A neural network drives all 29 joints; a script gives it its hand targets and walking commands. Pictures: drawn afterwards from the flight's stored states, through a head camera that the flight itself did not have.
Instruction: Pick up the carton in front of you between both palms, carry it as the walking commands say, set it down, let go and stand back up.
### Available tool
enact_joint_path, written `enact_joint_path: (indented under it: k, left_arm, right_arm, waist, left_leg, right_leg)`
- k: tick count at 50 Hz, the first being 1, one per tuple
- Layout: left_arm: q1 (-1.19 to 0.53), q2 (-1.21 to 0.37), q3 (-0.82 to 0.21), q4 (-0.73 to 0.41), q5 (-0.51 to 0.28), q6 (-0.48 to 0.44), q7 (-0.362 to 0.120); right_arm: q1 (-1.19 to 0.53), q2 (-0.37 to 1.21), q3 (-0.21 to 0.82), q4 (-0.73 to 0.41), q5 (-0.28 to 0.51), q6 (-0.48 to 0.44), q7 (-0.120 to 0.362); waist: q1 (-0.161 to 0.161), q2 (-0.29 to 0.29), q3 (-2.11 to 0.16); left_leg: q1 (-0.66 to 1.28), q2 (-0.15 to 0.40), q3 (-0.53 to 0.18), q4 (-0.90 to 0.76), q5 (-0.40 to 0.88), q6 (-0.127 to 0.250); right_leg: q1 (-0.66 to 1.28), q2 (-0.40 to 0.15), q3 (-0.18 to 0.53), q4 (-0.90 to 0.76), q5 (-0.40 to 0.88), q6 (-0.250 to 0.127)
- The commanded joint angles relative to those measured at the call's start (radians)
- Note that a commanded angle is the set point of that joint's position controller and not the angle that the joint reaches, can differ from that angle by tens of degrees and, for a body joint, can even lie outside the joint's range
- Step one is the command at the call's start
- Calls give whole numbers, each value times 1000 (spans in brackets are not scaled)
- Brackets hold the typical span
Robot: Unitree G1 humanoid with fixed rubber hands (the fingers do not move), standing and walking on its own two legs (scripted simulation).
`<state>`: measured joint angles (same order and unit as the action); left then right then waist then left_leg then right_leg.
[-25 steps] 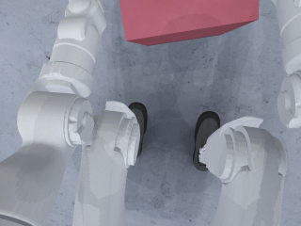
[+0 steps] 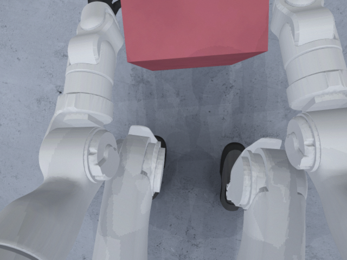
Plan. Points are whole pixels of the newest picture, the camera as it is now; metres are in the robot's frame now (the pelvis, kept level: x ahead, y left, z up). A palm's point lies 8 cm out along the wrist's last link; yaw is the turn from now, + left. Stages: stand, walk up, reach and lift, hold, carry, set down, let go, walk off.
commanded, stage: reach and lift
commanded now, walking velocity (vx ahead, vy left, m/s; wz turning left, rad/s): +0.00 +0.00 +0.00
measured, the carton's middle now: (190, 11) +0.55 +0.02 -0.21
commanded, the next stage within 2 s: none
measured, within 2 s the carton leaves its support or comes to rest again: neither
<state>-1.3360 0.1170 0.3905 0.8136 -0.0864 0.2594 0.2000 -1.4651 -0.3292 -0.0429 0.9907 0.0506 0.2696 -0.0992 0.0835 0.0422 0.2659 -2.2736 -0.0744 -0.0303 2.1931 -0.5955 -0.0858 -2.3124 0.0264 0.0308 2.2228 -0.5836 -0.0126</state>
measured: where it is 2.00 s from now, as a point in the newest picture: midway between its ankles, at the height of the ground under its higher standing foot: (189, 182)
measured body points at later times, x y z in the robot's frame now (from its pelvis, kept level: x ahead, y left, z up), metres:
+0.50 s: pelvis -0.01 +0.01 +0.12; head +0.26 -0.01 +0.47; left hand +0.50 +0.16 +0.05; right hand +0.52 -0.14 +0.05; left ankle +0.11 +0.14 -0.33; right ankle +0.10 -0.11 -0.33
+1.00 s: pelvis +0.03 +0.01 +0.25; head +0.20 -0.01 +0.66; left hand +0.46 +0.15 +0.21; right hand +0.47 -0.15 +0.20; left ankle +0.11 +0.14 -0.33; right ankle +0.10 -0.11 -0.33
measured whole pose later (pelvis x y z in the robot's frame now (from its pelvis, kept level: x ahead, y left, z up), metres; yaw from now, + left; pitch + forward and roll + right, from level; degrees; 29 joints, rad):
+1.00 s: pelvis +0.03 +0.01 +0.25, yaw -4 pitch +34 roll +1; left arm -0.72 -0.11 0.49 0.56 0.22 0.39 0.04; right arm -0.78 0.06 -0.40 0.66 -0.26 0.39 -0.02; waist 0.04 -0.01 -0.23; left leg -1.49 -0.04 -0.05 1.38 -0.48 -0.04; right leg -1.52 0.05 0.06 1.39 -0.46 0.01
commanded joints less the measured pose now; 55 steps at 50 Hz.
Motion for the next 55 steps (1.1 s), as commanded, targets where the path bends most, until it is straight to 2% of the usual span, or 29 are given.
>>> enact_joint_path:
  k: [1,3,5,10,13,16,20,24,29,34,39,48,55]
  left_arm:
    - [-719,-1032,-479,-305,-117,15,-345]
    - [-729,-1036,-502,-347,-93,35,-346]
    - [-695,-1044,-487,-331,-47,54,-348]
    - [-562,-1042,-315,-139,129,98,-361]
    - [-536,-1038,-235,-94,201,110,-368]
    - [-545,-1055,-224,-104,218,115,-375]
    - [-550,-1106,-279,-134,200,124,-386]
    - [-521,-1174,-369,-179,154,137,-399]
    - [-422,-1221,-464,-228,109,154,-413]
    - [-298,-1229,-506,-239,97,154,-420]
    - [-195,-1234,-510,-217,108,143,-423]
    - [-34,-1255,-496,-178,148,124,-432]
    - [93,-1274,-521,-185,164,112,-435]
  right_arm:
    - [-567,1185,304,-367,108,-8,274]
    - [-507,1223,284,-344,76,20,261]
    - [-439,1256,241,-286,34,43,263]
    - [-334,1251,37,-67,-118,84,304]
    - [-324,1224,-60,-12,-185,91,321]
    - [-325,1214,-103,-14,-210,91,328]
    - [-327,1241,-88,-62,-209,92,333]
    - [-313,1302,-10,-145,-176,103,338]
    - [-238,1384,109,-244,-122,125,340]
    - [-143,1435,184,-297,-93,132,334]
    - [-47,1464,195,-296,-99,123,323]
    - [120,1482,161,-276,-149,98,305]
    - [233,1499,189,-315,-158,85,303]
  waist:
    - [8,-238,-1780]
    - [5,-212,-1754]
    - [9,-186,-1644]
    - [22,-165,-1244]
    - [20,-148,-1184]
    - [-2,-119,-1229]
    - [-28,-81,-1343]
    - [-38,-65,-1489]
    - [-35,-84,-1577]
    - [-26,-114,-1525]
    - [-25,-125,-1412]
    - [-37,-91,-1237]
    - [-43,-71,-1159]
  left_leg:
    - [570,-84,159,-181,574,41]
    - [583,-89,164,-223,525,34]
    - [582,-91,164,-272,444,35]
    - [510,-87,145,-405,180,53]
    - [525,-86,139,-476,111,59]
    - [585,-90,132,-524,114,59]
    - [686,-96,130,-573,152,48]
    - [783,-102,132,-611,226,39]
    - [875,-104,128,-658,323,39]
    - [928,-105,112,-722,355,45]
    - [978,-106,94,-801,336,51]
    - [1125,-99,63,-978,306,62]
    - [1287,-88,34,-1113,338,70]
  right_leg:
    - [1138,100,-63,-185,717,14]
    - [1083,113,-74,-230,638,18]
    - [966,124,-85,-287,513,18]
    - [678,133,-88,-431,172,7]
    - [650,136,-90,-495,96,1]
    - [683,138,-93,-538,98,-3]
    - [761,140,-97,-585,134,-3]
    - [877,141,-99,-624,211,2]
    - [1013,144,-93,-682,309,20]
    - [1101,148,-78,-751,348,32]
    - [1169,149,-57,-835,336,34]
    - [1327,140,-19,-1012,314,23]
    - [1485,129,4,-1146,349,18]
